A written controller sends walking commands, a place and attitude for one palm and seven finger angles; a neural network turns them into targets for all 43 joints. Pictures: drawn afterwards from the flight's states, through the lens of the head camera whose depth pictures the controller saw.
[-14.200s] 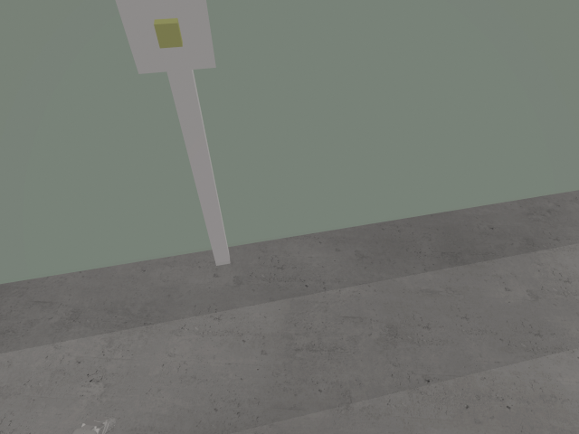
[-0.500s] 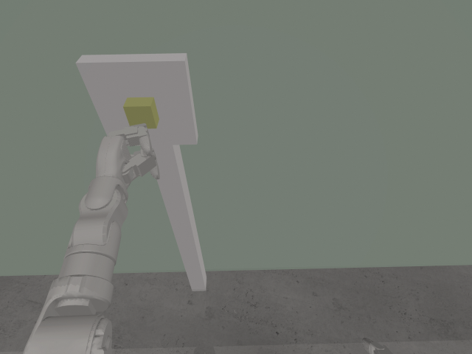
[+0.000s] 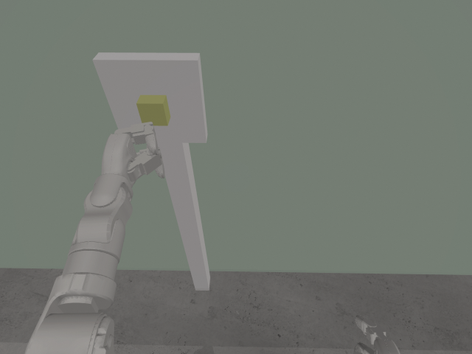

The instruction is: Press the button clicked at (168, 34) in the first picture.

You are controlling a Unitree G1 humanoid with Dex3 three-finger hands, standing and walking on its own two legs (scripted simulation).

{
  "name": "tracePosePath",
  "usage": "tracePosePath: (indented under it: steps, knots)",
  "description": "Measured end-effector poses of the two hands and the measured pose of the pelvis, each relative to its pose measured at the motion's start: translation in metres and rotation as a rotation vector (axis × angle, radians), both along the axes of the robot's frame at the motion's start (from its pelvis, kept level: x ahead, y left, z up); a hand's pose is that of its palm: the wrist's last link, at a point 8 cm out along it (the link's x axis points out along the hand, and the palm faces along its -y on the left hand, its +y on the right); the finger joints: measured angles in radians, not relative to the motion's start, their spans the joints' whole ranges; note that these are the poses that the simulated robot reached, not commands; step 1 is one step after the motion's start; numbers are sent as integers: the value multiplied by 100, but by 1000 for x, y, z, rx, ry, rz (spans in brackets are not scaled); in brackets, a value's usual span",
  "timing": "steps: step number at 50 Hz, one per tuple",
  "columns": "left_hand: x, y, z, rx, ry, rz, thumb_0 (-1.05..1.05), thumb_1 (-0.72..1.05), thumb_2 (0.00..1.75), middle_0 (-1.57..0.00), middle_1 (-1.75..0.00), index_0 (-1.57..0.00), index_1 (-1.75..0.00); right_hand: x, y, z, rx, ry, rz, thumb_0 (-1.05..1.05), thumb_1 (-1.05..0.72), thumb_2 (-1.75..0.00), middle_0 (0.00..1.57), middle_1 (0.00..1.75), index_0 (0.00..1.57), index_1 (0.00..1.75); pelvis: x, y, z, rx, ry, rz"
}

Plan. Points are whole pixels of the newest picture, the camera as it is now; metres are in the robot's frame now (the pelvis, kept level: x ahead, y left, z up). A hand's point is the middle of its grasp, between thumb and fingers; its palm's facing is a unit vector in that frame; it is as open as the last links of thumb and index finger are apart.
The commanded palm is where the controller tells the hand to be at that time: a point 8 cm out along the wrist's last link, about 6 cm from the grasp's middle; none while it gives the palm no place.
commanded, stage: press the button with the knuckle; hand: left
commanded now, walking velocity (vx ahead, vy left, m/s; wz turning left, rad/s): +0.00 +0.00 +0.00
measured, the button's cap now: (154, 109) +0.50 +0.18 +0.18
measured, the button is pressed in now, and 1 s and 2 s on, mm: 0 10 0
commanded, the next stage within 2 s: hold the button down briefly in 1.06 s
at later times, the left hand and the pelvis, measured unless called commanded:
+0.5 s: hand (161, 146) +0.42 +0.16 +0.15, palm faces +0.06 -1.00 +0.00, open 3.1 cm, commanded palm +0.40 +0.21 +0.15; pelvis +0.00 +0.00 +0.00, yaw +0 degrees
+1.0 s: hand (161, 137) +0.45 +0.16 +0.15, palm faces +0.06 -1.00 +0.00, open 2.8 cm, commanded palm +0.44 +0.21 +0.15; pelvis -0.01 +0.00 -0.01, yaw +1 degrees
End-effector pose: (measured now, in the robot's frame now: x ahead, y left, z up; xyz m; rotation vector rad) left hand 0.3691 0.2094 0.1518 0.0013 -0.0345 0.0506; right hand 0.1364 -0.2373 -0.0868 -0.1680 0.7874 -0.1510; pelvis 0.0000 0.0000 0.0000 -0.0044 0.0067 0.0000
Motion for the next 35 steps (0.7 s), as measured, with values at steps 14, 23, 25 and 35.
tracePosePath:
  steps: [14, 23, 25, 35]
  knots:
    - [10, -2, 1, 7, 4, 9, 2, 90, 90, -130, -150, -130, -150, -24, -4, -9, 0, 66, -30, 1, -90, -90, 21, 30, 20, 30, -1, 0, 0, 0, 5, -4]
    - [23, -2, 2, -4, 12, 6, 2, 90, 90, -130, -150, -130, -150, -40, -10, -13, -9, 110, -56, 1, -90, -90, 21, 30, 20, 30, -1, 0, -1, -1, 18, -8]
    - [27, -1, 2, -3, 15, 8, 2, 90, 90, -130, -150, -130, -150, -43, -12, -14, -13, 116, -63, 1, -90, -90, 21, 30, 20, 30, -1, 0, -1, -1, 21, -8]
    - [45, 3, 2, -8, 12, 6, 2, 89, 90, -130, -150, -130, -150, -60, -16, -18, -28, 167, -83, 1, -90, -90, 20, 30, 20, 30, 0, 1, -2, -4, 46, -9]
